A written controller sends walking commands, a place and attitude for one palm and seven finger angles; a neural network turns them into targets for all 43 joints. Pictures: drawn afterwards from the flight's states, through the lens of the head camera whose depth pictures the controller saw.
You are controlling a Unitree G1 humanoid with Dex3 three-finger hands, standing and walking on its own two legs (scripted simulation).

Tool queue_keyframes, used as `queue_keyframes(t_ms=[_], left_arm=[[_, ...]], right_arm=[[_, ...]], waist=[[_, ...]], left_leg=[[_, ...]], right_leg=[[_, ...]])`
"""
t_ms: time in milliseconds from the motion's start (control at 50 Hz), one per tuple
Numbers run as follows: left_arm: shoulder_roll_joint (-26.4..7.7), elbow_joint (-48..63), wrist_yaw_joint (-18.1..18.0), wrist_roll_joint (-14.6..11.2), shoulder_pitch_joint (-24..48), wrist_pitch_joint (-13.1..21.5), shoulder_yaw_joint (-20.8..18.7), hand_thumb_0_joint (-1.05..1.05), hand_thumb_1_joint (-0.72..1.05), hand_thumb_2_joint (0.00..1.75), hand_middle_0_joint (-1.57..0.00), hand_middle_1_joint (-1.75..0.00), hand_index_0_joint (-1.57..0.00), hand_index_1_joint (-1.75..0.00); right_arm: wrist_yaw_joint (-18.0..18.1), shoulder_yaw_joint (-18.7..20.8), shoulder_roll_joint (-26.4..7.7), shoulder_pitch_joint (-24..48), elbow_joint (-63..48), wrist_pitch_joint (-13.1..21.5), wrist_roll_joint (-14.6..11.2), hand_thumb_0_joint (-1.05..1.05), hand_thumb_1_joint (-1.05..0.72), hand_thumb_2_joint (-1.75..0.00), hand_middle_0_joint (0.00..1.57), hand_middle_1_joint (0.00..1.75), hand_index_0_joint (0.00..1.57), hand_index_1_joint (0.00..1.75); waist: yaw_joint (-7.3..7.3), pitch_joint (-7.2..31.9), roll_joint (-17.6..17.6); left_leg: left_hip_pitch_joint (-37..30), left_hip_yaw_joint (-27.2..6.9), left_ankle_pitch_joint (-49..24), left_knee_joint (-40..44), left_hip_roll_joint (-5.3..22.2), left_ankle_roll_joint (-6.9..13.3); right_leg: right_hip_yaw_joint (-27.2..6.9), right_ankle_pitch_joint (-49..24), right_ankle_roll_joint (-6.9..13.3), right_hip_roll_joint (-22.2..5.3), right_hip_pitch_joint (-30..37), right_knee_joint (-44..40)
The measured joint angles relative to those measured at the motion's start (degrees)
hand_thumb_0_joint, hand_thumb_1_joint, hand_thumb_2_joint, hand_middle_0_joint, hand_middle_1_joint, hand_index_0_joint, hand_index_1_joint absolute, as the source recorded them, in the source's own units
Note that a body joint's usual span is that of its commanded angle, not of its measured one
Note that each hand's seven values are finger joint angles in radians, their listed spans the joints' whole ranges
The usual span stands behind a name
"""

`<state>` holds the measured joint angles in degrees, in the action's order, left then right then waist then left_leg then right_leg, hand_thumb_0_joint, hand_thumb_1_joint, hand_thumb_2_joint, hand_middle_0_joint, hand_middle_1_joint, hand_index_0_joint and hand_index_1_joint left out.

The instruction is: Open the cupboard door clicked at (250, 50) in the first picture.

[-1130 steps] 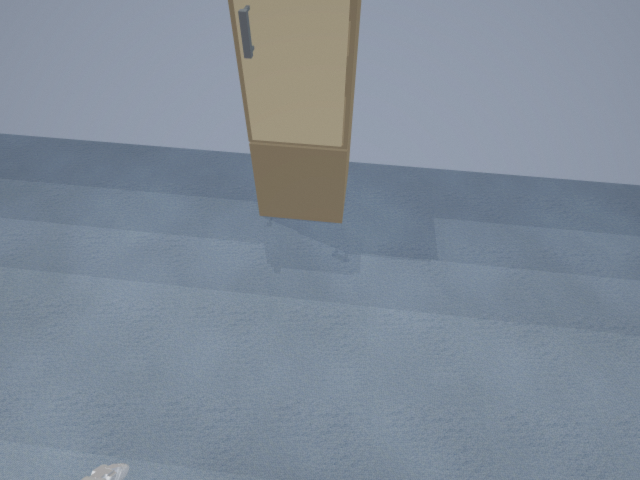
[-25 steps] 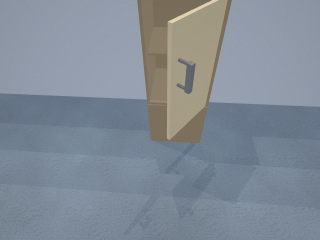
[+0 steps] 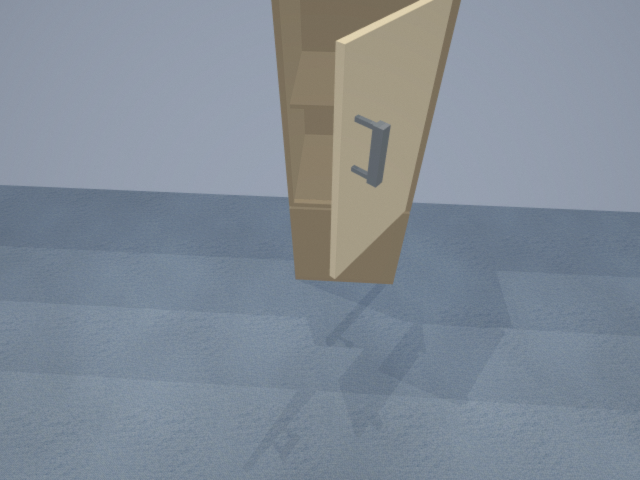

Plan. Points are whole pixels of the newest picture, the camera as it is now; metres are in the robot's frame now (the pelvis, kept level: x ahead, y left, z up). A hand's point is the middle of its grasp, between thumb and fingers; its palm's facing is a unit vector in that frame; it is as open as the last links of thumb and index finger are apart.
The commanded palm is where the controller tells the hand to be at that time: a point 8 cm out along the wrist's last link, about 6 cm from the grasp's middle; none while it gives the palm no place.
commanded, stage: look to check the result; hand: left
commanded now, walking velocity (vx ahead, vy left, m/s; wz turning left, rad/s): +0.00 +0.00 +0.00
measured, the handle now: (368, 151) +0.66 -0.06 +0.04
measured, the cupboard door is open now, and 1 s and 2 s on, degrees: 53 53 53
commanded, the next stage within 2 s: walk to a spot facing it in 0.42 s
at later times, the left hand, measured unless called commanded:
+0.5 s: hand out of the picture -0.01 +0.16 -0.18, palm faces +0.04 -0.98 -0.18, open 7.4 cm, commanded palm none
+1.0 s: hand out of the picture +0.07 +0.17 -0.17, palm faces -0.10 -0.95 -0.30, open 7.4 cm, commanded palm none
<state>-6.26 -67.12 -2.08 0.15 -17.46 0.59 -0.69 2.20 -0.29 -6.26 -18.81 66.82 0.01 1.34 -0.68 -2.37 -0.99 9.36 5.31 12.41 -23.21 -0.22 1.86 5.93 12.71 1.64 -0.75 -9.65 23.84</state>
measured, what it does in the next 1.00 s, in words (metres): stands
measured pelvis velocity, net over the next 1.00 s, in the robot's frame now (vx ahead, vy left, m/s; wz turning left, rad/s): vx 0.00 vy -0.03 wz -0.18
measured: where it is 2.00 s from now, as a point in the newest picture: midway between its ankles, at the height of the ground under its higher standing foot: outside the picture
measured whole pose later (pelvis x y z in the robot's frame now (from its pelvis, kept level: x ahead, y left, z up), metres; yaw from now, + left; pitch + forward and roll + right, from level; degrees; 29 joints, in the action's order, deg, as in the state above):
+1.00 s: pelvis +0.00 -0.03 -0.02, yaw -10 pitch +0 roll +2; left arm -10.3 -57.5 -0.6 1.4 -12.5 -1.2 -5.0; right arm 2.3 3.7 -11.8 -11.5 58.6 -2.7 1.2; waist 0.7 -6.1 -2.5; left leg 19.1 8.3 27.9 -47.2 3.7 -1.3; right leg 1.3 19.9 4.0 1.8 -17.5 37.0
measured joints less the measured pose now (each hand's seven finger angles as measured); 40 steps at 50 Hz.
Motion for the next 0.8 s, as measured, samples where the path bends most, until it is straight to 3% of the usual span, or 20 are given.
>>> queue_keyframes(t_ms=[580,800], left_arm=[[-0.5,0.6,0.0,0.1,1.3,0.3,0.1,0.01,0.91,0.89,-0.2,-0.3,-0.2,-0.3],[-1.7,4.1,1.5,0.9,1.9,-2.9,-2.8,0.01,0.91,0.89,-0.2,-0.3,-0.2,-0.3]], right_arm=[[0.0,0.0,-0.4,2.2,-0.4,0.4,-0.1,0.0,-0.91,-0.9,0.2,0.3,0.19,0.3],[0.6,2.2,-1.6,4.2,-4.5,-1.2,0.1,0.0,-0.91,-0.9,0.2,0.3,0.2,0.3]], waist=[[0.1,-0.2,0.2],[0.67,-1.8,0.7]], left_leg=[[-0.8,0.0,0.3,0.6,-0.3,0.2],[2.8,4.8,3.9,-5.5,1.5,0.0]], right_leg=[[0.0,0.3,-0.3,-0.2,0.8,-0.6],[-4.7,3.1,0.2,1.1,-6.0,7.9]])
